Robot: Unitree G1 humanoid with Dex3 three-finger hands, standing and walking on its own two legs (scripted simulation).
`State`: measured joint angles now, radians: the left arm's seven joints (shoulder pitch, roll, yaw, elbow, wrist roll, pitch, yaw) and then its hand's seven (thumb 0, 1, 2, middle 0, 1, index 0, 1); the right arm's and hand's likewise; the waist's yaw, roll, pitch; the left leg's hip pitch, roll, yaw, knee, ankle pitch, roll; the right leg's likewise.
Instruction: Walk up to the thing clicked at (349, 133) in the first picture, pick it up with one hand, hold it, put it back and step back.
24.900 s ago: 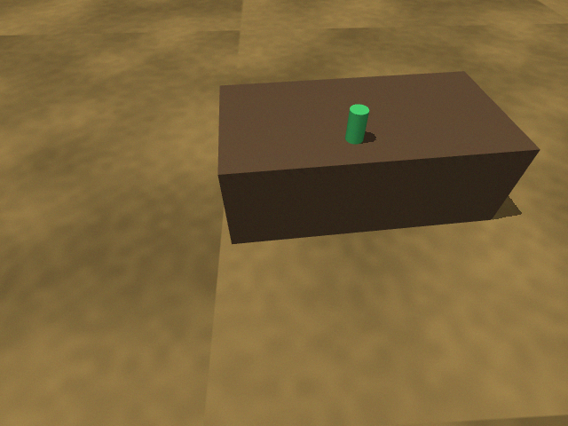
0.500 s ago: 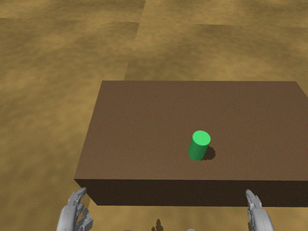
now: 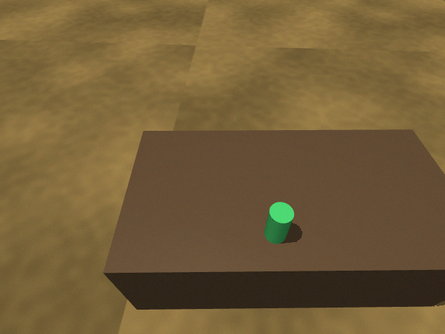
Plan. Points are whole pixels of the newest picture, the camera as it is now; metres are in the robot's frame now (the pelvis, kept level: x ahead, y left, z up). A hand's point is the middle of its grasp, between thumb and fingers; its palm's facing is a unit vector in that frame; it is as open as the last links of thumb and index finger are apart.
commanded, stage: stand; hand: right
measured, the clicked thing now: (278, 223) +0.48 -0.15 -0.28
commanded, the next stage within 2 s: step back in 1.94 s
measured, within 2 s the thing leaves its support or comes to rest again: neither
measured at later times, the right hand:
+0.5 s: hand out of the picture +0.03 -0.24 -0.14, palm faces -0.02 +0.94 -0.34, open 7.3 cm
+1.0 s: hand out of the picture +0.05 -0.23 -0.14, palm faces -0.02 +0.94 -0.35, open 7.3 cm
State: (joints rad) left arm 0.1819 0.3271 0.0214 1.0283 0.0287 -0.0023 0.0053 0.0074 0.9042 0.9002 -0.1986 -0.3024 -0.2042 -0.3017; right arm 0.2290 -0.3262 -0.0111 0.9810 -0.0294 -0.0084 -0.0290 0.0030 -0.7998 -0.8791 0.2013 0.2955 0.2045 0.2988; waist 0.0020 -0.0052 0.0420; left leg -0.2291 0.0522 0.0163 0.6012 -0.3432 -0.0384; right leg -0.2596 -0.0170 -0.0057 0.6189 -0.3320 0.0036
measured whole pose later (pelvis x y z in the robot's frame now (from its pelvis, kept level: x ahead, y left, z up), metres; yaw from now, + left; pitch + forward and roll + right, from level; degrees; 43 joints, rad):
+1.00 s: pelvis -0.01 +0.02 +0.02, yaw -1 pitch -3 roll +0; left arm 0.11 0.34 0.00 1.17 0.02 -0.01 0.00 0.00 0.90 0.90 -0.20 -0.30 -0.20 -0.30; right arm 0.13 -0.33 0.00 1.15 -0.01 -0.01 -0.01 0.00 -0.91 -0.90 0.20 0.30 0.21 0.30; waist 0.00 -0.01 0.05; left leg -0.10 0.03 0.04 0.35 -0.20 -0.02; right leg -0.12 -0.03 0.01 0.34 -0.17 0.03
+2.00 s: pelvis -0.01 +0.02 +0.02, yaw -1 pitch -2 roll +0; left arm 0.10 0.35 0.02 1.11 0.00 0.00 -0.01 0.00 0.90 0.90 -0.20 -0.30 -0.21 -0.30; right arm 0.10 -0.35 -0.02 1.12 0.00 0.00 0.01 0.00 -0.91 -0.90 0.20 0.30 0.21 0.30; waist 0.00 -0.01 0.07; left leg -0.13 0.03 0.04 0.38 -0.22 -0.01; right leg -0.16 -0.04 0.01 0.39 -0.19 0.03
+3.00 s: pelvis -0.22 +0.01 +0.00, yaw -2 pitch -2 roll +1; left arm 0.15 0.34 0.06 0.84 0.03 0.03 0.00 0.01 0.90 0.90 -0.20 -0.30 -0.21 -0.30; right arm 0.12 -0.39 -0.04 0.86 0.01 0.06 -0.02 0.00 -0.91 -0.90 0.20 0.30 0.21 0.30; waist 0.02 0.03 0.17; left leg -0.46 -0.11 -0.13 1.14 -0.51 0.00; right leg -0.29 0.02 0.06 0.62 -0.31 -0.03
